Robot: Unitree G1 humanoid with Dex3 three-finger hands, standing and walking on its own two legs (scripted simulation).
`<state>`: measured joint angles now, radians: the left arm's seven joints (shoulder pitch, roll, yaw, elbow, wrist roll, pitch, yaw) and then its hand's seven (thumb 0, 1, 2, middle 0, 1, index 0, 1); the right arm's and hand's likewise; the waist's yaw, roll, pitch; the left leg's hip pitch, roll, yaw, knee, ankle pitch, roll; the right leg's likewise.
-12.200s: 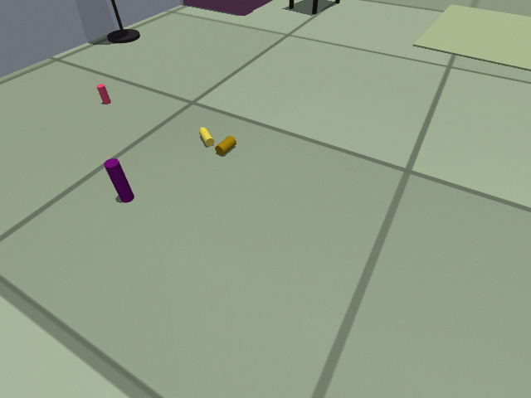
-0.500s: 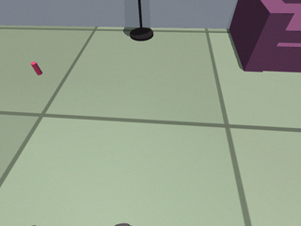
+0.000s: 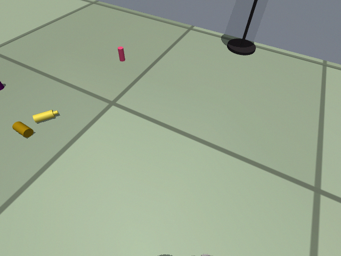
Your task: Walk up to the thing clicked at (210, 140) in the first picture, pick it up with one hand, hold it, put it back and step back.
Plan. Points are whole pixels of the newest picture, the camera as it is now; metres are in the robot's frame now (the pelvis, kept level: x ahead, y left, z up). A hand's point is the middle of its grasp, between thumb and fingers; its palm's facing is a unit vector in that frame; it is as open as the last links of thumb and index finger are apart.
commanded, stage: walk up
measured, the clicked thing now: (46, 115) +1.19 +0.95 -0.73
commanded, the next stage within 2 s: stand in 1.88 s
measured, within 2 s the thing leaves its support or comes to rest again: neither
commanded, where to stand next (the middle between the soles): +0.08 -0.02 m, yaw +31 degrees
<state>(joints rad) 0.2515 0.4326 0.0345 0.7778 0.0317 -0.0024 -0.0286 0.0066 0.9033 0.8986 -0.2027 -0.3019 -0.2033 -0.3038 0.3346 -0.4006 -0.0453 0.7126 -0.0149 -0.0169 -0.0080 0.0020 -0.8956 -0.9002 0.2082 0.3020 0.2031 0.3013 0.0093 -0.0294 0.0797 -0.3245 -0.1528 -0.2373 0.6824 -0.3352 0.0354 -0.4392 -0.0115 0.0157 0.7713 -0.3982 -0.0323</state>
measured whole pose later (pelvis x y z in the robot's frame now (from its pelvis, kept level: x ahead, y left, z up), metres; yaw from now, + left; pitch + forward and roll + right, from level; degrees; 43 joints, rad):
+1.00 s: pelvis -0.01 -0.07 -0.01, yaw +29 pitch -2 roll +2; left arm 0.33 0.45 0.05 0.85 0.03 0.00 -0.03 0.00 0.90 0.90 -0.21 -0.30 -0.21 -0.30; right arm 0.25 -0.42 -0.06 0.89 -0.02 -0.03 0.01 0.00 -0.90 -0.90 0.21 0.30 0.20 0.30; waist 0.06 -0.03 0.09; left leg -0.33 -0.05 0.02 0.64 -0.26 0.02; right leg -0.30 -0.16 -0.08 0.76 -0.41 0.01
